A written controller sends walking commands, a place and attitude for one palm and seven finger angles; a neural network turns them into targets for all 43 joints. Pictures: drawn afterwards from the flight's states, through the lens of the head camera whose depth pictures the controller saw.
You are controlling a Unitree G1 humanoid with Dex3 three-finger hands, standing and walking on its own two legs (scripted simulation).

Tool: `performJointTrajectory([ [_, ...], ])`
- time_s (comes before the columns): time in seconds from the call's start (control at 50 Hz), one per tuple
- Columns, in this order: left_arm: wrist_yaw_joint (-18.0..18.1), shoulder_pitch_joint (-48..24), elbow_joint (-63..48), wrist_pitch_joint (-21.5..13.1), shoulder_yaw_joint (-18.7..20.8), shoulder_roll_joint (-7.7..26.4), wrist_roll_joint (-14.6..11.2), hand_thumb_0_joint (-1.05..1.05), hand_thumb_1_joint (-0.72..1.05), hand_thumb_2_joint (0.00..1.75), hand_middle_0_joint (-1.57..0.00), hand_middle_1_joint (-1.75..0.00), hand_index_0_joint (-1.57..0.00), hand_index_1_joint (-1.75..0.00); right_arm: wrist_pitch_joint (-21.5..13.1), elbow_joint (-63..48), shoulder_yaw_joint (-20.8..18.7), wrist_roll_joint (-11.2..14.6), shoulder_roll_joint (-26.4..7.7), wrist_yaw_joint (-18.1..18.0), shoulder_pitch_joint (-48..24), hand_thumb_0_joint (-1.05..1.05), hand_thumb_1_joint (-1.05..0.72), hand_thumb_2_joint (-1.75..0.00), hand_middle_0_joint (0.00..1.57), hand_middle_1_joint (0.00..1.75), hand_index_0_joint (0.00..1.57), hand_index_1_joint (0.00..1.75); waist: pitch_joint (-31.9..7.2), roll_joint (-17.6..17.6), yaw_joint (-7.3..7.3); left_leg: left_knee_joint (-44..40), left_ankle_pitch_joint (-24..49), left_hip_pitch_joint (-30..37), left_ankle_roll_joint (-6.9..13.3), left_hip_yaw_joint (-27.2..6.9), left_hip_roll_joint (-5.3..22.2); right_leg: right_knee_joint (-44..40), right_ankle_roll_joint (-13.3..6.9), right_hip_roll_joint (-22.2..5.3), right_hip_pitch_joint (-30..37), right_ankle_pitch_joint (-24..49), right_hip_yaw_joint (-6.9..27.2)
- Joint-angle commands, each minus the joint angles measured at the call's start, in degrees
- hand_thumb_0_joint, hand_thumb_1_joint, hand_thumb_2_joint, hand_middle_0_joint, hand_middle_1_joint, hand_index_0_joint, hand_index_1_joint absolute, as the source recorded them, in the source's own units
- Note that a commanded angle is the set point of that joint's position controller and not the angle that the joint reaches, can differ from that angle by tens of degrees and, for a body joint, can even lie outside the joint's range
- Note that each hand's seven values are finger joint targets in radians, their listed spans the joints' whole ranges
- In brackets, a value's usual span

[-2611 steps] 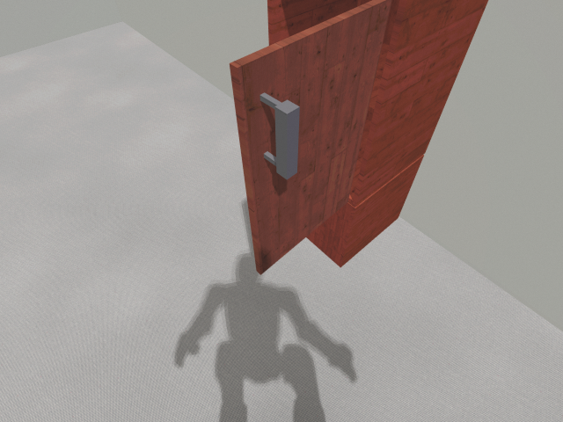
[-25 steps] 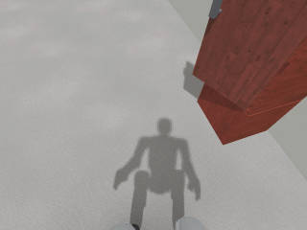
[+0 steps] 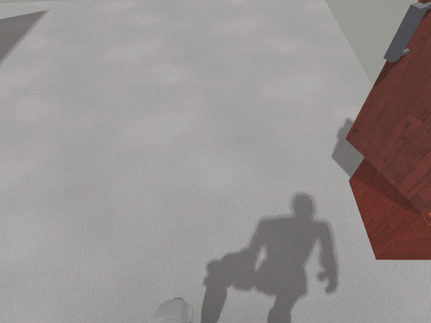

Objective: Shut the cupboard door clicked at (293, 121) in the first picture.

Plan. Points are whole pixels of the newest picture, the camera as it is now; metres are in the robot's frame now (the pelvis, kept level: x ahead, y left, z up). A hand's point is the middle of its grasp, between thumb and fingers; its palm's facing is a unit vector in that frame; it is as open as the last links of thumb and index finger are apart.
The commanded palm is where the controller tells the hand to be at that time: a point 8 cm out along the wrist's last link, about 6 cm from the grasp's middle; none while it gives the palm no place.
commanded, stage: walk to a spot facing it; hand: left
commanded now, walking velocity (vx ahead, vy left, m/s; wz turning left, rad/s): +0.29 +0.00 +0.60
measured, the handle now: (410, 32) +0.77 -0.49 +0.11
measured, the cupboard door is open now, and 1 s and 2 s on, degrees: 25 25 25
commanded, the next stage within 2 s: turn to face it in 0.54 s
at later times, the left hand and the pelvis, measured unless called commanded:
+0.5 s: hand (99, 294) +0.20 +0.28 -0.16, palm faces +0.28 -0.94 -0.22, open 7.4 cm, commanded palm none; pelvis +0.16 +0.06 -0.01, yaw +15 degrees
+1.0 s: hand (128, 259) +0.28 +0.23 -0.18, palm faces +0.32 -0.92 -0.21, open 7.2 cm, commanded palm none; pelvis +0.33 +0.06 -0.01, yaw +13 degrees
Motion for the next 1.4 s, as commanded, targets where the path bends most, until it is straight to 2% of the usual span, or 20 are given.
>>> performJointTrajectory([
  [0.0,0.8,9.2,-0.5,-1.8,3.0,10.9,0.7,0.00,0.90,0.90,-0.20,-0.30,-0.20,-0.30,-2.5,-7.4,1.4,0.3,0.2,0.7,-10.5,0.00,-0.90,-0.90,0.20,0.30,0.20,0.30,-0.6,-11.5,5.24,-7.9,-0.6,-10.0,1.1,3.3,1.3,-4.9,-5.6,-14.2,12.7,28.6,5.3],
  [0.08,0.4,9.7,0.0,-1.9,3.2,12.1,0.9,0.00,0.90,0.90,-0.20,-0.30,-0.20,-0.30,-3.1,-8.3,2.0,0.4,0.4,1.2,-12.7,0.00,-0.90,-0.90,0.20,0.30,0.20,0.30,0.9,-12.1,4.93,-19.1,-2.6,-2.8,3.0,6.1,0.9,-2.9,-5.4,-16.2,10.1,31.1,2.5],
  [0.14,-0.1,6.9,-0.8,-2.2,3.6,14.2,0.3,0.00,0.90,0.90,-0.20,-0.30,-0.20,-0.30,-4.2,-5.5,1.3,0.0,-2.0,0.6,-0.5,0.00,-0.90,-0.90,0.20,0.30,0.20,0.30,-6.3,-8.8,-1.55,-29.1,0.5,19.8,5.7,11.1,-5.1,13.9,-2.8,-13.3,3.1,43.2,-5.0],
  [0.16,-0.6,6.3,-1.4,-2.3,3.2,12.9,0.0,0.00,0.90,0.90,-0.20,-0.30,-0.20,-0.30,-4.5,-3.4,0.2,-0.3,-6.0,0.1,7.7,0.00,-0.90,-0.90,0.20,0.30,0.20,0.30,-11.6,-2.9,-5.70,-32.5,4.1,36.6,7.9,5.3,-1.0,28.1,-0.5,-11.7,-8.7,32.9,-6.2],
  [0.18,-1.7,4.6,-4.7,-2.0,2.5,9.2,-0.7,0.00,0.90,0.90,-0.20,-0.30,-0.20,-0.30,-5.1,-2.0,-1.9,-0.6,-14.3,-0.7,15.2,0.00,-0.90,-0.90,0.20,0.30,0.20,0.30,-16.8,15.1,-8.90,-36.1,9.9,50.2,16.2,-24.6,18.8,47.0,3.3,-1.7,-30.5,-10.7,-5.1],
  [0.2,-1.4,-2.3,-8.0,-1.3,2.1,9.7,-0.3,0.00,0.90,0.90,-0.20,-0.30,-0.20,-0.30,-4.7,-0.6,-2.3,0.4,-16.6,-1.5,18.5,0.00,-0.90,-0.90,0.20,0.30,0.20,0.30,-17.0,11.5,-10.23,-42.7,12.0,49.7,19.9,-32.6,23.6,54.2,2.4,-0.9,-37.3,-16.8,4.1],
  [0.24,-1.1,-4.5,-8.1,-1.5,2.8,9.0,0.1,0.00,0.90,0.90,-0.20,-0.30,-0.20,-0.30,-5.3,-2.4,-1.0,0.3,-12.3,-2.0,10.8,0.00,-0.90,-0.90,0.20,0.30,0.20,0.30,-7.3,2.7,-6.03,-45.2,0.0,32.7,16.9,-24.3,20.3,53.4,1.4,-4.1,-35.6,-9.6,7.7],
  [0.32,-2.0,2.0,-3.9,0.5,2.7,6.7,0.9,0.00,0.90,0.90,-0.20,-0.30,-0.20,-0.30,-6.9,-3.9,1.2,0.2,-5.9,-2.8,0.9,0.00,-0.90,-0.90,0.20,0.30,0.20,0.30,-0.8,6.7,0.87,-48.6,3.4,18.9,13.3,-13.1,11.9,43.4,2.9,-3.9,-29.2,0.8,8.2],
  [0.52,-2.4,-6.6,-7.7,0.0,2.5,6.5,0.5,0.00,0.90,0.90,-0.20,-0.30,-0.20,-0.30,-6.7,-0.4,0.3,0.2,-5.2,-2.5,4.2,0.00,-0.90,-0.90,0.20,0.30,0.20,0.30,0.7,4.8,0.88,-46.0,10.4,19.5,13.6,-10.8,9.5,16.7,3.7,1.1,-21.0,9.8,4.8],
  [0.58,-2.0,1.2,-6.0,-1.0,3.3,8.3,0.4,0.00,0.90,0.90,-0.20,-0.30,-0.20,-0.30,-6.4,-0.2,0.3,0.4,-5.0,-2.5,2.7,0.00,-0.90,-0.90,0.20,0.30,0.20,0.30,-1.7,3.6,5.00,-36.1,12.1,14.5,10.8,-9.6,7.1,7.8,2.4,2.6,-5.2,11.1,5.2],
  [0.6,-1.6,8.2,-4.2,-1.7,4.2,11.8,0.8,0.00,0.90,0.90,-0.20,-0.30,-0.20,-0.30,-6.5,-0.6,0.5,1.1,-3.2,-2.3,3.0,0.00,-0.90,-0.90,0.20,0.30,0.20,0.30,-5.8,-3.5,8.08,-23.8,8.4,7.6,8.4,-6.4,2.7,3.2,0.7,-2.9,7.5,9.9,11.3],
  [0.62,-0.8,14.5,-3.1,-2.2,5.5,18.0,1.5,0.00,0.90,0.90,-0.20,-0.30,-0.20,-0.30,-6.9,-1.5,1.2,1.7,1.6,-2.2,7.1,0.00,-0.90,-0.90,0.20,0.30,0.20,0.30,-14.3,-22.0,9.42,-2.7,-14.1,-0.9,4.9,0.6,-6.9,-3.4,-5.1,-20.2,17.9,13.2,31.5],
  [0.64,-0.3,13.9,-2.9,-1.7,4.7,17.2,0.5,0.00,0.90,0.90,-0.20,-0.30,-0.20,-0.30,-6.3,-1.4,1.1,1.3,-0.1,-2.6,8.2,0.00,-0.90,-0.90,0.20,0.30,0.20,0.30,-14.1,-19.6,7.89,8.5,-18.5,-1.5,5.1,-3.6,-4.7,-6.8,-8.5,-23.5,12.2,12.2,36.6],
  [0.76,0.8,1.4,-2.2,-2.3,1.1,5.5,0.4,0.00,0.90,0.90,-0.20,-0.30,-0.20,-0.30,-4.8,2.6,3.1,0.7,5.2,-2.4,8.2,0.00,-0.90,-0.90,0.20,0.30,0.20,0.30,-7.0,-8.0,0.78,-4.8,-4.0,7.4,2.6,-0.1,1.6,-3.2,-8.8,-10.4,-3.4,43.9,11.8],
  [0.88,0.7,4.4,0.7,-1.3,2.2,7.8,0.3,0.00,0.90,0.90,-0.20,-0.30,-0.20,-0.30,-4.1,0.8,3.3,1.0,4.9,-3.0,3.2,0.00,-0.90,-0.90,0.20,0.30,0.20,0.30,-10.1,-9.7,2.46,-20.2,-1.7,9.2,0.6,3.7,-0.6,0.0,-10.3,-8.4,3.1,52.7,16.5],
  [0.98,0.6,0.0,-0.3,0.8,2.9,7.7,-0.4,0.00,0.90,0.90,-0.20,-0.30,-0.20,-0.30,-4.6,0.6,2.5,1.3,0.5,-3.8,3.8,0.00,-0.90,-0.90,0.20,0.30,0.20,0.30,-8.3,-6.2,-0.17,-36.9,11.3,26.8,1.6,1.3,2.7,3.5,-5.3,-3.9,-12.7,25.0,17.7],
  [1.02,0.0,0.5,-1.9,1.7,2.3,4.1,-1.0,0.00,0.90,0.90,-0.20,-0.30,-0.20,-0.30,-4.9,0.0,1.1,0.3,-7.0,-4.6,5.5,0.00,-0.90,-0.90,0.20,0.30,0.20,0.30,-8.2,13.3,-0.91,-43.1,25.6,31.7,11.5,-16.0,22.8,20.4,0.5,6.8,-23.9,-12.9,7.8],
  [1.04,-0.1,-0.4,-2.5,2.1,2.7,5.4,-0.6,0.00,0.90,0.90,-0.20,-0.30,-0.20,-0.30,-4.3,-0.6,1.1,-0.1,-7.1,-4.9,5.0,0.00,-0.90,-0.90,0.20,0.30,0.20,0.30,-6.3,10.8,-1.32,-44.4,21.6,27.1,15.3,-16.3,25.0,31.2,0.4,6.0,-23.7,-18.0,9.8],
  [1.32,-2.3,-3.0,-5.4,3.6,3.2,5.2,0.4,0.00,0.90,0.90,-0.20,-0.30,-0.20,-0.30,-3.8,-2.8,-0.3,-0.1,-6.8,-4.2,-0.6,0.00,-0.90,-0.90,0.20,0.30,0.20,0.30,-4.9,11.0,1.43,-35.4,28.5,25.8,9.2,5.9,18.9,17.7,1.2,4.4,-15.7,-1.5,3.0],
  [1.38,-1.8,5.3,-3.7,2.3,4.6,12.3,1.1,0.00,0.90,0.90,-0.20,-0.30,-0.20,-0.30,-3.5,-4.6,-0.3,0.9,-4.6,-3.3,-2.2,0.00,-0.90,-0.90,0.20,0.30,0.20,0.30,-8.4,-4.5,6.35,-15.1,11.1,13.5,2.3,12.1,11.5,0.6,-2.7,-3.0,1.5,19.7,13.3],
])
